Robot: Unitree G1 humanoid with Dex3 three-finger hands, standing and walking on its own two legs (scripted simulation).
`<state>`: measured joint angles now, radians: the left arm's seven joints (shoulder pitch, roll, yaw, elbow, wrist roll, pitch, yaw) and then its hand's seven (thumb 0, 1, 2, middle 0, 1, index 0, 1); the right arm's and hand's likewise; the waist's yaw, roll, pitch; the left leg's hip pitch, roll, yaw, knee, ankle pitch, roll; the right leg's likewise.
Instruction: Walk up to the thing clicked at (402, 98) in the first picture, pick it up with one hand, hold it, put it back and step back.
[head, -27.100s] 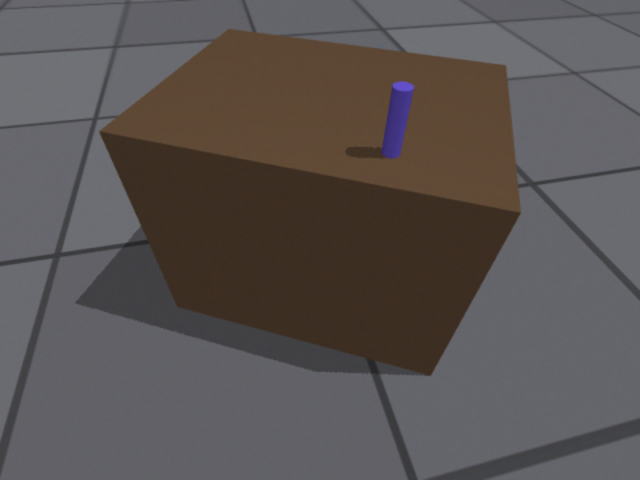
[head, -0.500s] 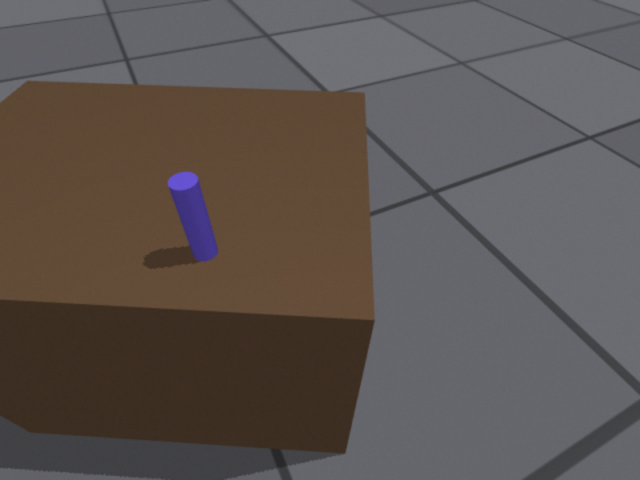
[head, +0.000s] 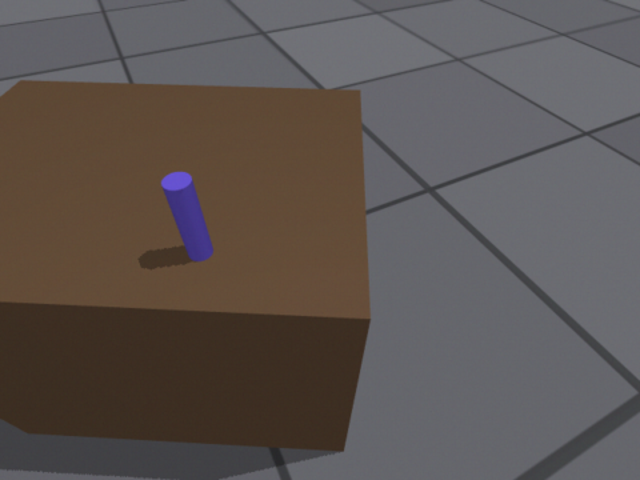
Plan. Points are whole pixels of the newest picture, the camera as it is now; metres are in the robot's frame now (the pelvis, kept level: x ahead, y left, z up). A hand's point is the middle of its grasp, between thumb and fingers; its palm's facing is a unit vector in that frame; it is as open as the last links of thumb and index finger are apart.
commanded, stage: stand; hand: left
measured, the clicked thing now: (189, 219) +0.48 +0.22 +0.04
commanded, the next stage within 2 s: none
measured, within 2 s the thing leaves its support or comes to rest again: neither
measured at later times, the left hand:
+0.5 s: hand out of the picture +0.08 +0.25 -0.16, palm faces -0.04 -0.93 -0.35, open 7.6 cm
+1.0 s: hand out of the picture +0.08 +0.26 -0.16, palm faces -0.04 -0.94 -0.35, open 7.4 cm
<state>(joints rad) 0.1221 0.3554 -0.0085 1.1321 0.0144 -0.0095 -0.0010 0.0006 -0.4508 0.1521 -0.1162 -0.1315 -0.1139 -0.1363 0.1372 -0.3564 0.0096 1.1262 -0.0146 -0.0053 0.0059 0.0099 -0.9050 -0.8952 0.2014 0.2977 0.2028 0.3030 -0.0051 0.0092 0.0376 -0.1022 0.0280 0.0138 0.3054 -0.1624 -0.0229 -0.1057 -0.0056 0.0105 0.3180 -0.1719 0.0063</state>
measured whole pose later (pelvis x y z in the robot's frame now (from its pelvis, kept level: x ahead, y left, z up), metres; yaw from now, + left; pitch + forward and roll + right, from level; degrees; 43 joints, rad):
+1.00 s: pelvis +0.01 +0.00 +0.00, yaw +0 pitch -2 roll +0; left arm 0.12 0.35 -0.01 1.12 0.01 -0.01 0.00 0.01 0.90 0.90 -0.21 -0.30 -0.20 -0.30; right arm 0.13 -0.35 0.00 1.12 -0.01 -0.01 0.00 0.01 -0.91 -0.89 0.20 0.30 0.20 0.30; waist -0.01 0.00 0.04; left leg -0.09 0.03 0.02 0.30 -0.17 -0.02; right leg -0.10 -0.01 0.02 0.31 -0.18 0.01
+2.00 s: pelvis +0.01 +0.00 +0.00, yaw -1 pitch -2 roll +0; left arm 0.13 0.35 0.00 1.12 0.01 -0.01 0.00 0.01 0.90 0.90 -0.21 -0.30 -0.20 -0.30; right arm 0.13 -0.35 0.00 1.12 -0.01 0.00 0.01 0.01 -0.91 -0.89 0.20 0.30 0.20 0.30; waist -0.01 0.00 0.04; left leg -0.09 0.03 0.02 0.30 -0.18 -0.02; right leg -0.09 -0.01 0.02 0.31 -0.18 0.01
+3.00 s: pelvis -0.08 +0.06 -0.01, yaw -3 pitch -1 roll -2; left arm 0.08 0.40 0.06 0.86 0.02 0.07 0.02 0.01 0.90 0.90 -0.21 -0.30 -0.20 -0.30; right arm 0.19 -0.35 -0.05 0.93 -0.03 0.03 -0.02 0.01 -0.90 -0.89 0.20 0.30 0.21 0.30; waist -0.02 -0.06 0.18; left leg -0.25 0.00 0.01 0.56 -0.30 0.04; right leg -0.49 0.15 0.17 1.16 -0.47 0.00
